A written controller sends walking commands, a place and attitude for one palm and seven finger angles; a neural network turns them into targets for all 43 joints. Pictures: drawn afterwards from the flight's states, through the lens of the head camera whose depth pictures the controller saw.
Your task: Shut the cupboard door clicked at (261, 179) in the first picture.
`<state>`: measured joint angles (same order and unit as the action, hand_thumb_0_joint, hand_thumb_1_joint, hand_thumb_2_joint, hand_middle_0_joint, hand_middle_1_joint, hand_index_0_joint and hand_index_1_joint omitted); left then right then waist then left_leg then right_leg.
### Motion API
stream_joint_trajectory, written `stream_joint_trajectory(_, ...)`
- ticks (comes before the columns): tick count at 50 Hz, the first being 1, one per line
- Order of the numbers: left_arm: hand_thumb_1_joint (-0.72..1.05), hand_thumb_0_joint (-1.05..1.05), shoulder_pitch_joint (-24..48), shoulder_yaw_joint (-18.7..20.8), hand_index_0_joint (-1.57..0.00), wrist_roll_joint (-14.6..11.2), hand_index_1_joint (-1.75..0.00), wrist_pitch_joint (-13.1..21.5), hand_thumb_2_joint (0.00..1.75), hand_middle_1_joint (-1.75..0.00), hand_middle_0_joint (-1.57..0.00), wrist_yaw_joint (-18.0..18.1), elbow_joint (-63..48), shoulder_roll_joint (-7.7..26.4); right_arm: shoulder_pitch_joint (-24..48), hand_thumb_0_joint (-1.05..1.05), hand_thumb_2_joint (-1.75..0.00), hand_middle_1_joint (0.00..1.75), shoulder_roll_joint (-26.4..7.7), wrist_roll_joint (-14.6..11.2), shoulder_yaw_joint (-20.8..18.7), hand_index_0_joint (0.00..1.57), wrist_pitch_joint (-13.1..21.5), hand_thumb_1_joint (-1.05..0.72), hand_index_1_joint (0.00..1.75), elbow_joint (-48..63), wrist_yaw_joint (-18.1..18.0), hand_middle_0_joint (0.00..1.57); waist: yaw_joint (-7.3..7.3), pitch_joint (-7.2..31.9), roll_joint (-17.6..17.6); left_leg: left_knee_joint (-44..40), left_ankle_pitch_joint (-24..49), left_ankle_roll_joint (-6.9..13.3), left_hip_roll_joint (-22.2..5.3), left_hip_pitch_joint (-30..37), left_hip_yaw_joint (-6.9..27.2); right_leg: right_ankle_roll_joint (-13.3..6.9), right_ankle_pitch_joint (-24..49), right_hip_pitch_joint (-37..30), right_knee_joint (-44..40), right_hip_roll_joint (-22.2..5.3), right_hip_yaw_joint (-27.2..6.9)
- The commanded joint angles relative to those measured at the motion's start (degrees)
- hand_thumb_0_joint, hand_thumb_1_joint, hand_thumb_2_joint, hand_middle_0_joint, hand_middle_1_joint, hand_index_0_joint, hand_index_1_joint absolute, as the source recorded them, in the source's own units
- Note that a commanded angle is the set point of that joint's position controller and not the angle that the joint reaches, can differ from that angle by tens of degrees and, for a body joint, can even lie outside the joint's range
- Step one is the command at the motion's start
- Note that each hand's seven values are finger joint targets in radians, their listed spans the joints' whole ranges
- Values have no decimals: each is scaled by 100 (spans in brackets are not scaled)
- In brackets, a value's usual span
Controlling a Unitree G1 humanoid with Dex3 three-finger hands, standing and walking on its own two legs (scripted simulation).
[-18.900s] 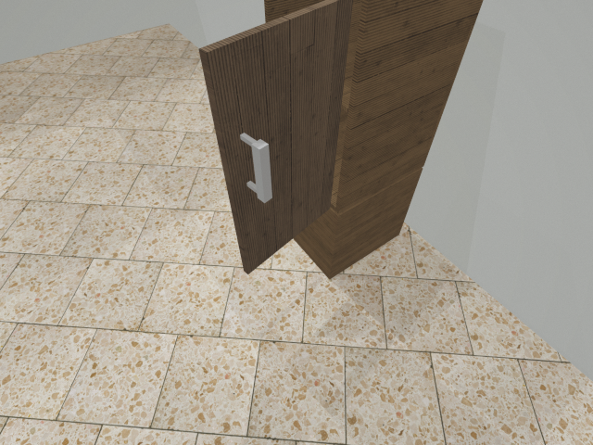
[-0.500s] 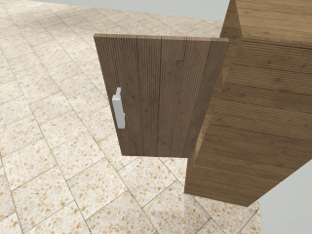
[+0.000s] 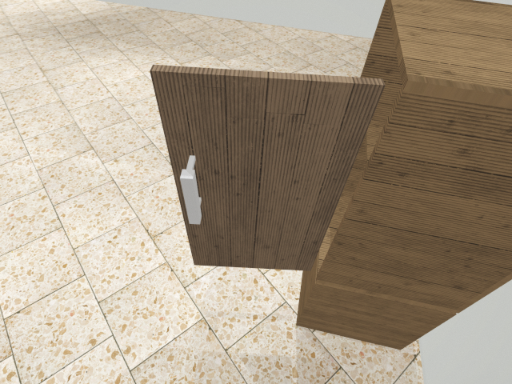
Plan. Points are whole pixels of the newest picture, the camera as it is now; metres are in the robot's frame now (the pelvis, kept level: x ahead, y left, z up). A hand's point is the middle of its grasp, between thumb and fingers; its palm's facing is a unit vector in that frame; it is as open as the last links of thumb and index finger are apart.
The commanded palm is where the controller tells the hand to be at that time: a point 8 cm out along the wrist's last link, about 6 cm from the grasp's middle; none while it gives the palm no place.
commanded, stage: look again from close up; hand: left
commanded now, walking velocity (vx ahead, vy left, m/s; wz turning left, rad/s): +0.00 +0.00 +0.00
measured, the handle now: (193, 190) +0.44 +0.15 +0.02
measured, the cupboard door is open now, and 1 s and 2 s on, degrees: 100 100 100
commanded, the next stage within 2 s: raise the hand and make a fist in 0.24 s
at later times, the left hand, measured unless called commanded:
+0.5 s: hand (142, 346) +0.18 +0.19 -0.04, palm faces +0.25 -0.95 -0.18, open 7.3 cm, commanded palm +0.11 +0.22 -0.06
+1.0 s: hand (161, 350) +0.17 +0.15 -0.02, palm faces +0.00 -1.00 -0.07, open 5.0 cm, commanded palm +0.14 +0.22 -0.03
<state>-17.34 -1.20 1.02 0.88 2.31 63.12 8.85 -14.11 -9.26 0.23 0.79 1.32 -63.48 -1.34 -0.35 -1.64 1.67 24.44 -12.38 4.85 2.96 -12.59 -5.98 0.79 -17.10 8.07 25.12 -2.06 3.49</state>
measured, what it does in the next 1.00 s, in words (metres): lowers itself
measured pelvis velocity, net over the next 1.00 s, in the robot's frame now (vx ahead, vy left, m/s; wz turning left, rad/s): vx -0.01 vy -0.05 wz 0.11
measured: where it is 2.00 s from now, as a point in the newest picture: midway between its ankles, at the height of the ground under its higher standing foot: outside the picture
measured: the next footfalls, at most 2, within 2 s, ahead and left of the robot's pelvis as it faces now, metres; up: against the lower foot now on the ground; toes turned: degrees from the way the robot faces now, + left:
none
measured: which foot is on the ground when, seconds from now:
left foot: down 0.00-1.00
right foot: down 0.00-1.00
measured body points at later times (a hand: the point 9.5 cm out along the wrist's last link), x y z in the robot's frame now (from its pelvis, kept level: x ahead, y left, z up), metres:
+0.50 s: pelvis +0.01 -0.01 -0.01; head +0.01 -0.01 +0.44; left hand +0.16 +0.24 -0.03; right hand +0.07 -0.25 -0.14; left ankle +0.01 +0.06 -0.74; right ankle -0.01 -0.11 -0.72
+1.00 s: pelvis -0.01 -0.05 -0.10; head +0.05 -0.04 +0.35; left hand +0.17 +0.21 -0.02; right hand +0.24 -0.24 -0.16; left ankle +0.01 +0.06 -0.74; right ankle +0.03 -0.10 -0.74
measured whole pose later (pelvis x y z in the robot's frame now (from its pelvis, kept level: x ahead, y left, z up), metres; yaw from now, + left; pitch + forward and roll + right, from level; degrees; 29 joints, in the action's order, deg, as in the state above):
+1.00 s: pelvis -0.01 -0.05 -0.10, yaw +6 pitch +14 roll -2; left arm -21.8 7.8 -18.6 30.2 -22.7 -1.1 14.3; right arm -7.8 -14.3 -2.9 0.8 16.6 -31.2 -2.5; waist -2.8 7.4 -1.9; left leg 69.9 -30.7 0.7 1.6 -52.6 3.0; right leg -5.7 -29.0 51.2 66.1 2.8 9.5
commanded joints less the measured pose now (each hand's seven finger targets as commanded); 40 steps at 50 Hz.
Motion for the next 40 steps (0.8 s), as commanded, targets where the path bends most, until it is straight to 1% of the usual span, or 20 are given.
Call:
stream_joint_trajectory(1,90,0,-459,101,-20,-12,-30,35,90,-30,-20,37,-119,590,-294,0,-90,30,-575,18,-65,20,104,-90,30,100,-36,20,-11,-136,-176,-460,1173,-129,-899,287,907,-232,880,275,-391,-484,-465)
stream_joint_trajectory(16,90,0,-320,128,-20,-26,-30,10,90,-30,-20,31,-156,642,-298,0,-90,30,-600,31,-67,20,108,-90,30,24,-66,20,-19,-16,-130,-450,1680,-144,-914,511,896,-233,1127,95,-370,-491,-455)
stream_joint_trajectory(17,90,0,-501,83,-20,67,-30,123,90,-30,-20,244,-96,599,-153,0,-90,30,-817,-19,-92,20,104,-90,30,419,-29,20,19,-165,-269,539,3454,-312,-1058,361,994,-141,2034,476,-226,-506,-584)
stream_joint_trajectory(18,90,0,4407,2558,-20,-550,-30,1578,90,-30,-20,477,-9534,3995,-1015,0,-90,30,-2036,-163,-414,20,1228,-90,30,1952,-403,20,1113,2141,-754,629,4105,-493,-883,2760,1537,-81,2394,1123,1520,234,336)
stream_joint_trajectory(19,90,0,192,219,-22,-683,-32,1183,90,-32,-22,542,-7747,1201,-511,0,-90,30,-1293,-562,120,20,1860,-90,30,1883,-573,20,435,2629,-2685,425,4082,-707,-1110,3610,1753,-124,-157,1743,3017,400,199)
stream_joint_trajectory(20,90,0,-26,425,-24,-884,-34,930,90,-34,-24,800,-7742,1086,-316,0,-90,30,-1375,-413,-16,20,1996,-90,30,1583,-555,20,192,2529,-2356,-4,3857,-1030,-1019,2702,1741,-228,-545,1469,3250,311,-36)
stream_joint_trajectory(21,90,0,-1428,-506,-25,-821,-36,188,90,-36,-25,627,-5967,-514,-185,0,-90,30,-882,-290,-79,20,1980,-90,30,1533,-276,20,248,1401,-1415,-616,3211,-893,-985,1159,1438,-214,-622,1733,2751,206,-26)
stream_joint_trajectory(22,90,0,-3,-410,-27,-952,-38,328,90,-38,-27,541,-7147,-126,-356,0,-90,30,-1210,-267,-321,20,1977,-90,30,1933,-22,20,372,935,-996,-196,2369,-751,-874,811,1296,-192,-505,1986,2091,113,-26)
stream_joint_trajectory(23,90,0,49,-231,-29,-968,-40,546,90,-40,-29,404,-7108,-5,-148,0,-90,30,-1200,-224,-415,20,2047,-90,30,2279,48,20,384,478,-777,239,1574,-709,-707,177,1252,-228,-459,2131,1684,112,75)
stream_joint_trajectory(24,90,0,40,58,-31,-957,-42,804,90,-42,-31,269,-6379,176,29,0,-90,30,-1240,-178,-407,20,2067,-90,30,2394,60,20,432,-44,14,633,544,-682,-530,-532,1197,-267,-341,2286,1218,101,121)
stream_joint_trajectory(25,90,0,-815,492,-33,-995,-44,1054,90,-44,-33,46,-5478,296,6,0,-90,30,-1214,-181,-464,20,2005,-90,30,2547,108,20,272,-326,637,967,-49,-690,-317,-1152,1076,-309,-338,2271,683,104,109)
stream_joint_trajectory(26,90,0,-1328,548,-35,-1135,-46,1433,90,-46,-35,-255,-4929,156,144,0,-90,30,-1197,-163,-425,20,1951,-90,30,2765,150,20,191,-316,1601,1369,-490,-594,-228,-1766,983,-274,-806,2518,669,36,-93)
stream_joint_trajectory(27,90,0,-1763,865,-36,-1343,-48,1877,90,-48,-36,-612,-4862,231,307,0,-90,30,-1210,-124,-462,20,1895,-90,30,2950,162,20,4,-47,1970,1692,-773,-584,-133,-2268,871,-268,-1166,2611,874,30,-225)
stream_joint_trajectory(29,90,0,-1796,1449,-40,-1672,-52,2683,90,-52,-40,-1466,-4910,667,576,0,-90,30,-1318,-77,-537,20,1767,-90,30,3328,207,20,-197,471,1605,2267,-1087,-663,30,-3050,654,-378,-1430,2713,1469,-43,-478)
stream_joint_trajectory(31,90,0,-1895,1555,-44,-1802,-56,3186,90,-56,-44,-2198,-4790,896,763,0,-90,30,-1320,-178,-589,20,1640,-90,30,3746,254,20,-252,428,1514,2838,-1497,-636,83,-3908,571,-323,-1838,2651,1645,-251,-1292)
stream_joint_trajectory(33,90,0,-1688,1847,-47,-1816,-60,3234,90,-60,-47,-2352,-5361,1235,959,0,-90,30,-1272,-229,-586,20,1555,-90,30,4134,271,20,-418,761,596,3038,-1701,-517,129,-4223,466,-248,-2191,2623,1792,-239,-1558)
stream_joint_trajectory(35,90,0,-955,2047,-51,-1953,-64,3251,90,-64,-51,-2261,-6422,1578,1027,0,-90,30,-1244,-245,-561,20,1537,-90,30,4422,240,20,-426,1283,-453,3220,-1761,-470,104,-4165,491,-293,-2592,2704,1927,-215,-1755)
stream_joint_trajectory(36,90,0,-742,2059,-53,-2005,-66,3312,90,-66,-53,-2171,-6987,1592,959,0,-90,30,-1207,-234,-542,20,1575,-90,30,4529,230,20,-400,1648,-856,3210,-1732,-432,46,-3973,572,-328,-2683,2769,2036,-132,-1657)
stream_joint_trajectory(38,90,0,-244,1918,-57,-2072,-70,3565,90,-70,-57,-1943,-8050,1548,764,0,-90,30,-1114,-217,-500,20,1694,-90,30,4520,156,20,-162,2055,-1162,3387,-1560,-341,-49,-3616,678,-308,-2363,3026,2149,-36,-1571)
stream_joint_trajectory(40,90,0,447,1567,-60,-2091,-74,3903,90,-74,-60,-1832,-8958,1487,642,0,-90,30,-1111,-194,-444,20,1840,-90,30,4344,45,20,180,2213,-1109,3703,-1348,-272,-119,-3472,775,-227,-1923,3217,2243,22,-1624)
